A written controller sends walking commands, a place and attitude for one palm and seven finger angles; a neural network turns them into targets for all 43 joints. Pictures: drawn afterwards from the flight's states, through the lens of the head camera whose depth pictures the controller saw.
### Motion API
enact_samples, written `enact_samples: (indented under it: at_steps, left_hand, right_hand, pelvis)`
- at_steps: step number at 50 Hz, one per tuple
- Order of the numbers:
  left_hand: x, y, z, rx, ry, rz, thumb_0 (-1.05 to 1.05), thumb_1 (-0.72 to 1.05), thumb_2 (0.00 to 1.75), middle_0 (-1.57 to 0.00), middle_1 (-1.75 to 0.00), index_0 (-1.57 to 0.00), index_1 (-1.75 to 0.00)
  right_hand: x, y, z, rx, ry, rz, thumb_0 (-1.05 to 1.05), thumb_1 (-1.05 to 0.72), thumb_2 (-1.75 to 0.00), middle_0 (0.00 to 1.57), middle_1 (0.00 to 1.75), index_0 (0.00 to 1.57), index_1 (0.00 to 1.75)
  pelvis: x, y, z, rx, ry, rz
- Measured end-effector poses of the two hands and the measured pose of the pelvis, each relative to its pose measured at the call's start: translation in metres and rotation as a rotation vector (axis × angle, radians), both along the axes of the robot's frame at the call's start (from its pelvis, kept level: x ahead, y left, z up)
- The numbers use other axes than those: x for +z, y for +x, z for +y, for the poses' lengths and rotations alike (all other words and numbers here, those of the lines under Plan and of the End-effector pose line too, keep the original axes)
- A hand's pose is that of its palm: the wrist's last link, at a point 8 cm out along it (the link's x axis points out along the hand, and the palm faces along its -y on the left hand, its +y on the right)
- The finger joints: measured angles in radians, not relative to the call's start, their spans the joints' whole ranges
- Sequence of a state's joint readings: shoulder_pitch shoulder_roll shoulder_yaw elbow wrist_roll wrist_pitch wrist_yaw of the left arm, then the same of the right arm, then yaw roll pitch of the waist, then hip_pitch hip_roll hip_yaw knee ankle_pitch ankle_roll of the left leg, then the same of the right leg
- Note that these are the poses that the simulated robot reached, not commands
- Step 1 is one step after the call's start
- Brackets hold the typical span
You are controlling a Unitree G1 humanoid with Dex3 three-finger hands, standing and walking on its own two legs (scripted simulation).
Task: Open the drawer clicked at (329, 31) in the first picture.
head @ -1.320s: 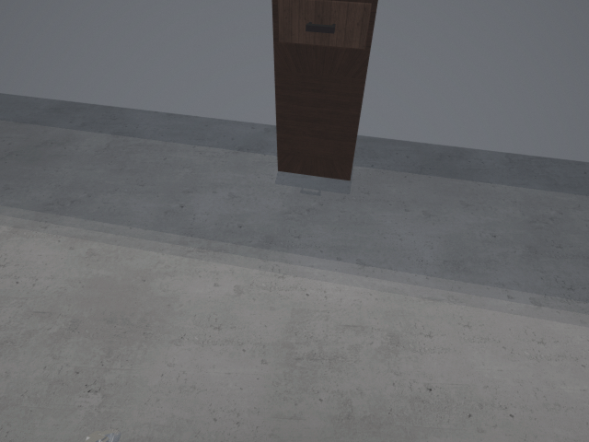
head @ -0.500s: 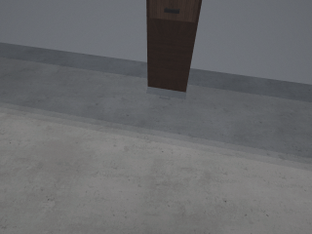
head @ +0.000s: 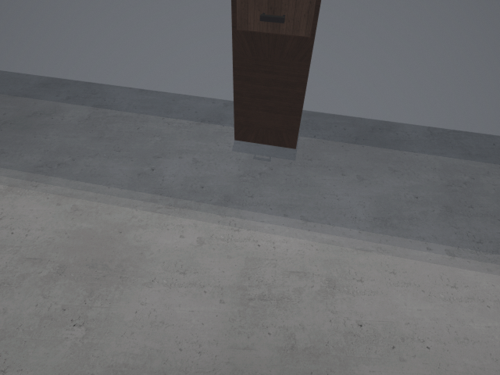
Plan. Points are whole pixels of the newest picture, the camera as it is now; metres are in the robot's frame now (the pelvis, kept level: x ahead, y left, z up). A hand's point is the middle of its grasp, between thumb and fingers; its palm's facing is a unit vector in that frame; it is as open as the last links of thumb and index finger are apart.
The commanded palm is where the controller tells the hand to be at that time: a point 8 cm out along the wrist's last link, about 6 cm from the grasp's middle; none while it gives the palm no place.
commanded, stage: look at it before walking up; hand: left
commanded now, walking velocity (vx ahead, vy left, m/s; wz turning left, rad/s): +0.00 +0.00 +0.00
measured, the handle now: (273, 17) +1.55 -0.02 -0.01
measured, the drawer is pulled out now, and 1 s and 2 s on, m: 0.00 0.00 0.00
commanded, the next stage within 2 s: walk to a spot facing it in 0.12 s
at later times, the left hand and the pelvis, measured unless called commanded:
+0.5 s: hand out of the picture +0.04 +0.20 -0.19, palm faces -0.04 -0.98 -0.21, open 7.4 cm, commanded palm none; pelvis +0.04 +0.00 -0.01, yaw -3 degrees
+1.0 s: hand out of the picture +0.11 +0.13 -0.18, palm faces -0.01 -0.99 -0.13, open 7.4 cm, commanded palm none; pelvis +0.22 -0.02 -0.02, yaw -6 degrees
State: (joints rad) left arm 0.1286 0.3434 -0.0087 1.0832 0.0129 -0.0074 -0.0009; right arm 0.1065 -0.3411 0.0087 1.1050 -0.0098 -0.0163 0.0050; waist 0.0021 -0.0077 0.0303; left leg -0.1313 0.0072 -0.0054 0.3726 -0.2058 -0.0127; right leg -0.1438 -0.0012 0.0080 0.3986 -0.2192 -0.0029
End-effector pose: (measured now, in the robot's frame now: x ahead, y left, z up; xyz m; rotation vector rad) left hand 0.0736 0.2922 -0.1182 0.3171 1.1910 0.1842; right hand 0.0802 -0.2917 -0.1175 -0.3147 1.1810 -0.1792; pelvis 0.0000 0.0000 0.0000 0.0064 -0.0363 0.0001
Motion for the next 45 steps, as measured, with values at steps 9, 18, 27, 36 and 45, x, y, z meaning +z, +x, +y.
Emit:
enact_samples:
  at_steps: [9,18,27,36,45]
  left_hand:
    - [0.001,0.001,0.0,0.001,0.002,0.003,0.0,0.9,0.9,-0.2,-0.3,-0.21,-0.3]
    - [-0.01,-0.01,-0.012,0.013,-0.026,0.048,0.0,0.9,0.9,-0.2,-0.3,-0.2,-0.3]
    - [-0.043,-0.038,-0.05,0.045,-0.14,0.212,0.0,0.9,0.9,-0.2,-0.3,-0.2,-0.3]
    - [-0.046,0.013,-0.092,0.064,-0.151,0.179,0.01,0.9,0.9,-0.2,-0.3,-0.2,-0.3]
    - [-0.026,0.019,-0.115,0.087,-0.177,0.344,0.0,0.9,0.9,-0.2,-0.3,-0.2,-0.3]
  right_hand:
    - [0.0,0.0,-0.003,-0.002,-0.004,0.006,0.0,-0.91,-0.89,0.21,0.3,0.2,0.3]
    - [-0.009,-0.012,0.008,-0.023,0.023,0.039,0.0,-0.91,-0.89,0.2,0.3,0.2,0.3]
    - [-0.038,-0.049,0.045,-0.128,0.114,0.165,0.0,-0.91,-0.89,0.2,0.3,0.2,0.3]
    - [-0.053,-0.07,0.057,-0.222,0.202,0.362,0.0,-0.91,-0.89,0.2,0.3,0.2,0.3]
    - [-0.035,0.1,0.035,-0.182,0.182,0.099,0.01,-0.93,-0.89,0.2,0.3,0.2,0.3]
  pelvis:
    - [0.001,0.002,-0.001,-0.001,0.0,-0.002]
    - [-0.003,0.011,-0.001,-0.021,-0.002,0.003]
    - [-0.019,0.051,-0.002,-0.063,0.004,0.022]
    - [-0.026,0.104,-0.028,-0.068,0.002,0.013]
    - [-0.009,0.169,-0.026,-0.102,0.014,0.027]
